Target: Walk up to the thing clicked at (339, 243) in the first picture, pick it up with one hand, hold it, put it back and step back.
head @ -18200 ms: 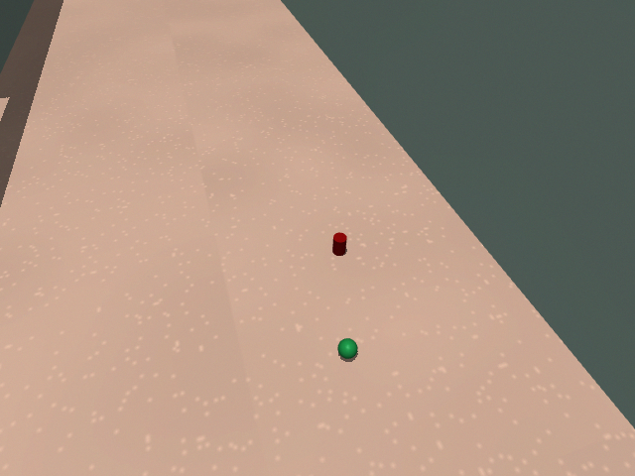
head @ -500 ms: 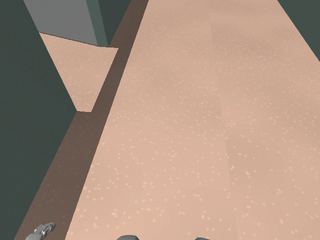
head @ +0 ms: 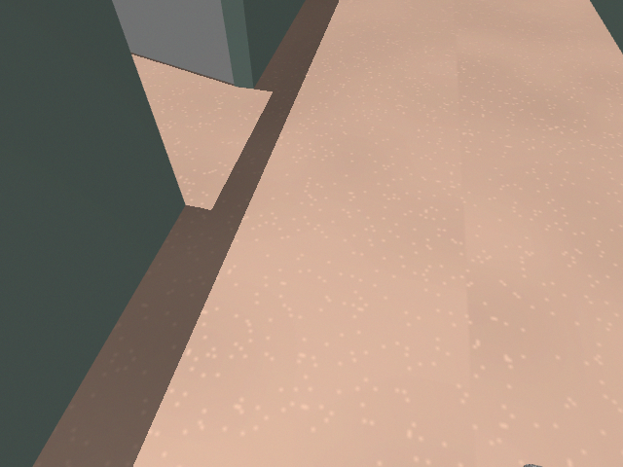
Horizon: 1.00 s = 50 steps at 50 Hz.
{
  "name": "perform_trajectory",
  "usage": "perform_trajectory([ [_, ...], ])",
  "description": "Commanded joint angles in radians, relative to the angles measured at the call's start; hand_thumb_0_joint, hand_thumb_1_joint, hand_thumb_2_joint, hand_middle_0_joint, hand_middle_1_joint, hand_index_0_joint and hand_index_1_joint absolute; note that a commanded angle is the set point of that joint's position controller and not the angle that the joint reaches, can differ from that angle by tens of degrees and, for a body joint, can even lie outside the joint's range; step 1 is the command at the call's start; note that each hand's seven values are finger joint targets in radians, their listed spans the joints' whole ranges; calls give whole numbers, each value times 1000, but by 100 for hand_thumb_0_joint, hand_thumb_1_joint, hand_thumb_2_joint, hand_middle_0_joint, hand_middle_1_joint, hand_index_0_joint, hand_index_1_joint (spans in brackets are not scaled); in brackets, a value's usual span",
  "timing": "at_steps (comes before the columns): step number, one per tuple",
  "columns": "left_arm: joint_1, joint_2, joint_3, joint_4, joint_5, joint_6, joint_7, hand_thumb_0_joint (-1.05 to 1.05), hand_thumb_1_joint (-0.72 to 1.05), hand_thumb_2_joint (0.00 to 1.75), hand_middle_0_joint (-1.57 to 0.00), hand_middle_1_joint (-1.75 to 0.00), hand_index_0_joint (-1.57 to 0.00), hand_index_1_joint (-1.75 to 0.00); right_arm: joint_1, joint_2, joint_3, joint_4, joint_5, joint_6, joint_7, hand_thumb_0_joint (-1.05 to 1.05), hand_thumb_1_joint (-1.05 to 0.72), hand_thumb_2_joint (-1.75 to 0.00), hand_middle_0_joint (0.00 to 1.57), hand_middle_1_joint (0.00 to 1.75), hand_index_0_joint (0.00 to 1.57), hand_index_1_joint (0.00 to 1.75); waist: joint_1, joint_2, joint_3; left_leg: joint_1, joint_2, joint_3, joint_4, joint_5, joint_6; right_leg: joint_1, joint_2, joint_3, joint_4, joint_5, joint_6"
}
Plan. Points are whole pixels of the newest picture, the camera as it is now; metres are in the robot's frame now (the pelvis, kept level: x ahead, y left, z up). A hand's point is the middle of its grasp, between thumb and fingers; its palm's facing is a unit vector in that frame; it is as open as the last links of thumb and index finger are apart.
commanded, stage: walk up
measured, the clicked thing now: out of the picture +0.00 -0.88 -0.71
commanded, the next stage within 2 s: stand in 0.48 s
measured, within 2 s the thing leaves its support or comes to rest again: neither
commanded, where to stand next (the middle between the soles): +0.08 -0.02 m, yaw -2 degrees
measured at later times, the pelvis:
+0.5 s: pelvis +0.01 -0.01 +0.02, yaw +2 degrees
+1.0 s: pelvis +0.00 -0.02 +0.02, yaw +0 degrees
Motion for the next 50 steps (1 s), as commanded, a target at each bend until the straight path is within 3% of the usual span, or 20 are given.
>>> perform_trajectory([
  [1, -90, 223, 44, -73, -12, -26, 12, 0, 90, 90, -20, -30, -20, -30, -29, -224, -64, -24, 1, -30, 3, 0, -90, -90, 20, 30, 20, 30, -21, -70, -111, 114, 139, -190, -181, 117, 79, -59, -42, 41, -140, 42, -81],
  [2, -72, 219, 43, -52, -11, -29, 13, 0, 90, 90, -20, -30, -20, -30, -48, -219, -58, -21, 4, -29, 7, 0, -90, -90, 20, 30, 20, 30, -7, -68, -98, 68, 149, -200, -191, 88, 81, -15, -38, 46, -174, -5, -80],
  [3, -73, 228, 43, -47, -9, -32, 13, 0, 90, 90, -20, -30, -20, -30, -59, -212, -52, -16, 3, -27, 9, 0, -90, -90, 20, 30, 20, 30, -9, -95, -94, 54, 128, -170, -193, 74, 71, 4, -54, 70, -217, -26, -84],
  [6, -117, 231, 43, -35, -12, -35, 13, 0, 90, 90, -20, -30, -20, -30, -50, -193, -38, 27, 3, -25, 11, 0, -90, -90, 20, 30, 20, 30, -26, -67, -74, 62, 91, -127, -218, 131, 33, 24, -88, 99, -242, 29, -96],
  [11, -124, 221, 36, -2, -15, -33, 12, 0, 90, 90, -20, -30, -20, -30, -109, -195, -29, 60, 0, -26, 14, 0, -90, -90, 20, 30, 20, 30, -9, -5, -84, 71, 114, -154, -291, 114, 32, 73, -64, 56, -279, 34, -78],
  [14, -124, 220, 36, 18, -14, -34, 12, 0, 90, 90, -20, -30, -20, -30, -118, -187, -24, 81, 2, -27, 13, 0, -90, -90, 20, 30, 20, 30, -1, 7, -120, 87, 122, -148, -299, 203, 26, 138, -67, 45, -292, 94, -75],
  [23, -143, 221, 38, 54, -10, -30, 13, 0, 90, 90, -20, -30, -20, -30, -134, -184, -24, 116, 2, -22, 8, 0, -90, -90, 20, 30, 20, 30, -5, 7, -145, 113, 122, -125, -312, 277, 19, 198, -74, 25, -327, 151, -64],
  [25, -149, 209, 29, 68, -18, -28, 14, 0, 90, 90, -20, -30, -20, -30, -140, -163, -22, 117, 4, -26, 4, 0, -90, -90, 20, 30, 20, 30, -16, -30, -148, 178, 140, -114, -307, 417, 6, 178, -85, 52, -320, 304, -61],
  [27, -160, 211, 29, 67, -18, -25, 14, 0, 90, 90, -20, -30, -20, -30, -129, -176, -22, 127, 5, -21, 2, 0, -90, -90, 20, 30, 20, 30, -21, -25, -123, 144, 132, -110, -325, 340, 0, 180, -80, 54, -341, 237, -54],
  [34, -152, 204, 24, 85, -14, -22, 13, 0, 90, 90, -20, -30, -20, -30, -158, -170, -23, 135, 3, -16, 3, 0, -90, -90, 20, 30, 20, 30, -16, -7, -136, 174, 142, -98, -353, 294, -7, 181, -76, 64, -363, 205, -55],
  [37, -148, 205, 25, 92, -13, -19, 11, 0, 90, 90, -20, -30, -20, -30, -145, -176, -25, 143, 1, -11, 3, 0, -90, -90, 20, 30, 20, 30, -22, -10, -118, 142, 132, -98, -382, 168, -6, 174, -71, 69, -379, 135, -55],
  [43, -136, 203, 26, 94, -12, -14, 9, 0, 90, 90, -20, -30, -20, -30, -140, -174, -25, 148, -2, -13, 5, 0, -90, -90, 20, 30, 20, 30, -18, 5, -93, 130, 132, -103, -405, 106, -10, 143, -66, 73, -378, 82, -58],
  [47, -135, 204, 29, 90, -12, -15, 9, 0, 90, 90, -20, -30, -20, -30, -138, -169, -24, 147, -1, -19, 2, 0, -90, -90, 20, 30, 20, 30, -15, -8, -120, 180, 140, -97, -383, 209, -7, 139, -73, 79, -365, 154, -63],
  [50, -134, 198, 26, 86, -10, -15, 10, 0, 90, 90, -20, -30, -20, -30, -138, -165, -22, 147, -1, -17, 3, 0, -90, -90, 20, 30, 20, 30, -18, -27, -102, 175, 138, -94, -381, 207, -10, 123, -67, 78, -377, 137, -59],
])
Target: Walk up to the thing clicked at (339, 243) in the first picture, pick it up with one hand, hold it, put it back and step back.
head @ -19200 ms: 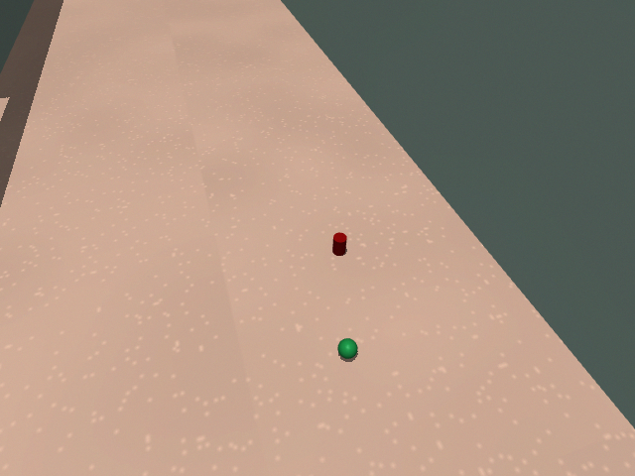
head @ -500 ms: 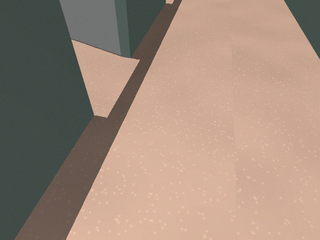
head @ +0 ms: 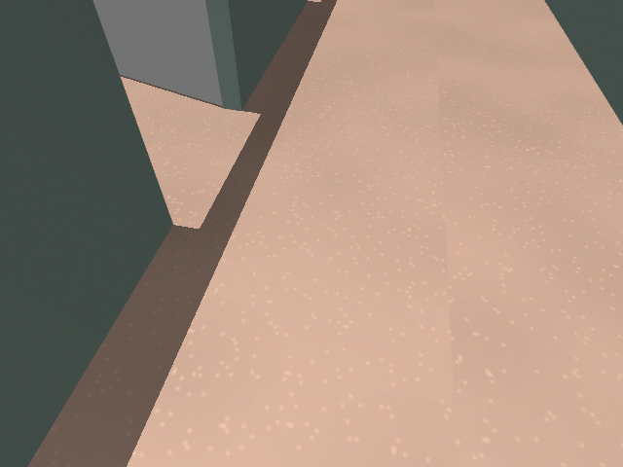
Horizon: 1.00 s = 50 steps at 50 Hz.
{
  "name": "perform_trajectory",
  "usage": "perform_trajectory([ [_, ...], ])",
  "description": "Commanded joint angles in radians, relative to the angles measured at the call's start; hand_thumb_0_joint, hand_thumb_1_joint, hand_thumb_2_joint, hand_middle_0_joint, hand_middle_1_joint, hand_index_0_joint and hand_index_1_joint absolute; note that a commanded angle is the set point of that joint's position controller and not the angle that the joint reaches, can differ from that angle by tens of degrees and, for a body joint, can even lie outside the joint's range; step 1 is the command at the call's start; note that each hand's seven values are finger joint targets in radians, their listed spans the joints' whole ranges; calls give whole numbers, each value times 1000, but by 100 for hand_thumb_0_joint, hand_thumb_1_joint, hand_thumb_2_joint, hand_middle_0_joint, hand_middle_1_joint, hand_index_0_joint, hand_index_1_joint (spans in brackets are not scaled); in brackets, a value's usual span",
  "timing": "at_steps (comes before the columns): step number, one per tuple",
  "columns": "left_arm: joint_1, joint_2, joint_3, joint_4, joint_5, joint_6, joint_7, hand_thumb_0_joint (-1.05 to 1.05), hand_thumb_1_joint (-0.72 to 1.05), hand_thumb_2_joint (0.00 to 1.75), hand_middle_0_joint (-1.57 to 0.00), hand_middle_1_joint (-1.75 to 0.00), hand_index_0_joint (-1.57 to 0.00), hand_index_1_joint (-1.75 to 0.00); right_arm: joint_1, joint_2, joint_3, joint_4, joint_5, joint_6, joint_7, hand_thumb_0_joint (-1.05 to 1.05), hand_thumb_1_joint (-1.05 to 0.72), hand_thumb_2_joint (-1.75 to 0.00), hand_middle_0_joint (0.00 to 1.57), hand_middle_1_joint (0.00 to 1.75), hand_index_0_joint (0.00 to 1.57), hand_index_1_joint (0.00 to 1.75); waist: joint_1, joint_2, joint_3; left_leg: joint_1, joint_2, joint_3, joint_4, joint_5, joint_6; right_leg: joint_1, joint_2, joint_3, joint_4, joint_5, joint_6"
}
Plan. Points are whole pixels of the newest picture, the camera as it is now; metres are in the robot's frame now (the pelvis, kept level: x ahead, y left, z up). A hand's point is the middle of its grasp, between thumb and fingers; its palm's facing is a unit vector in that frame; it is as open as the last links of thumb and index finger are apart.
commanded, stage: stand
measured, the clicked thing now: out of the picture +0.01 -0.86 -0.74
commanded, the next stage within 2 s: none
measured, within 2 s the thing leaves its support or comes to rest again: neither
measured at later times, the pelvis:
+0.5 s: pelvis +0.01 -0.01 +0.00, yaw -1 degrees
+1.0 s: pelvis +0.02 -0.01 +0.00, yaw -1 degrees
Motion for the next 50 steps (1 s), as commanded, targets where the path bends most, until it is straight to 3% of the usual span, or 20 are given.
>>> perform_trajectory([
  [1, -49, 213, 37, -68, -1, -18, 13, 0, 90, 90, -20, -30, -20, -30, -56, -206, -41, -64, 4, -22, -13, 0, -90, -90, 20, 30, 20, 30, -4, -16, -64, 13, 102, -80, -54, 44, 30, -15, -99, 94, -92, -16, -38],
  [2, -50, 213, 39, -69, -2, -17, 13, 0, 90, 90, -20, -30, -20, -30, -53, -214, -42, -60, 5, -19, -14, 0, -90, -90, 20, 30, 20, 30, -8, -1, -59, 9, 98, -78, -55, 8, 31, -28, -98, 98, -100, -45, -36],
  [3, -53, 218, 39, -73, -1, -18, 13, 0, 90, 90, -20, -30, -20, -30, -51, -212, -42, -62, 4, -20, -13, 0, -90, -90, 20, 30, 20, 30, -5, -3, -76, 15, 103, -76, -50, 52, 31, -4, -102, 97, -88, -8, -39],
  [6, -54, 220, 40, -74, -3, -16, 13, 0, 90, 90, -20, -30, -20, -30, -42, -213, -41, -58, 3, -18, -13, 0, -90, -90, 20, 30, 20, 30, -8, -3, -70, -1, 101, -75, -55, 15, 29, -9, -100, 101, -92, -40, -40],
  [8, -46, 212, 35, -75, -1, -17, 14, 0, 90, 90, -20, -30, -20, -30, -47, -211, -40, -59, 5, -19, -13, 0, -90, -90, 20, 30, 20, 30, -5, -9, -69, 7, 104, -74, -47, 69, 30, -3, -102, 96, -91, 3, -39],
  [11, -38, 216, 35, -76, 1, -18, 15, 0, 90, 90, -20, -30, -20, -30, -39, -207, -39, -58, 5, -15, -11, 0, -90, -90, 20, 30, 20, 30, -6, -20, -48, -3, 96, -69, -45, 23, 29, -20, -100, 107, -114, -64, -36],
  [16, -31, 217, 37, -80, -4, -21, 16, 0, 90, 90, -20, -30, -20, -30, -39, -215, -38, -57, 6, -20, -15, 0, -90, -90, 20, 30, 20, 30, -1, 10, -115, 36, 111, -65, -23, 179, 30, 42, -102, 89, -72, 140, -35],
  [17, -35, 218, 38, -79, -6, -21, 15, 0, 90, 90, -20, -30, -20, -30, -26, -213, -35, -53, 7, -20, -16, 0, -90, -90, 20, 30, 20, 30, -7, 6, -108, 27, 108, -62, -33, 151, 29, 38, -101, 91, -76, 113, -35],
  [21, -36, 211, 39, -79, -6, -19, 16, 0, 90, 90, -20, -30, -20, -30, -39, -218, -33, -58, 10, -22, -19, 0, -90, -90, 20, 30, 20, 30, -2, 12, -115, 48, 118, -62, -28, 215, 31, 50, -101, 84, -65, 174, -31],
  [28, -45, 211, 40, -77, -2, -13, 14, 0, 90, 90, -20, -30, -20, -30, -35, -217, -30, -58, 6, -19, -20, 0, -90, -90, 20, 30, 20, 30, -3, 8, -52, 6, 111, -65, -60, 106, 21, 19, -93, 85, -92, 39, -34],
  [30, -37, 205, 38, -75, -2, -13, 13, 0, 90, 90, -20, -30, -20, -30, -42, -223, -30, -59, 7, -19, -19, 0, -90, -90, 20, 30, 20, 30, -1, 20, -53, 24, 113, -66, -56, 94, 24, 6, -93, 88, -96, 37, -33],
  [33, -45, 212, 42, -83, -3, -14, 12, 0, 90, 90, -20, -30, -20, -30, -37, -222, -29, -63, 7, -25, -21, 0, -90, -90, 20, 30, 20, 30, -3, 27, -97, 47, 118, -59, -47, 162, 25, 32, -100, 91, -79, 110, -38],
  [46, -36, 212, 37, -81, -4, -16, 14, 0, 90, 90, -20, -30, -20, -30, -44, -221, -27, -63, 8, -21, -19, 0, -90, -90, 20, 30, 20, 30, 0, 0, -89, 50, 117, -56, -47, 160, 27, 38, -99, 90, -88, 127, -35],
  [50, -36, 212, 37, -79, -4, -14, 14, 0, 90, 90, -20, -30, -20, -30, -38, -224, -27, -61, 8, -21, -20, 0, -90, -90, 20, 30, 20, 30, -2, 6, -75, 53, 117, -56, -54, 138, 24, 15, -96, 92, -91, 89, -37],
])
